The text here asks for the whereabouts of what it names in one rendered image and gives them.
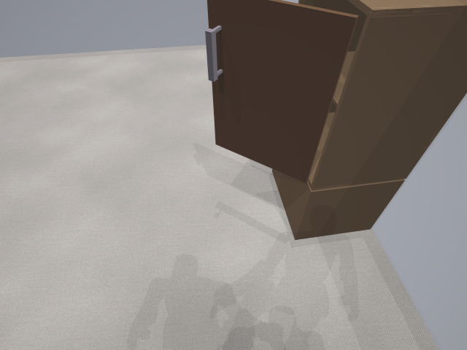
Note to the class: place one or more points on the handle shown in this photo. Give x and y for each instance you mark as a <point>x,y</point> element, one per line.
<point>213,73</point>

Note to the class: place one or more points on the cupboard door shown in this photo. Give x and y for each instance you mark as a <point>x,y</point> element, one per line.
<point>281,65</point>

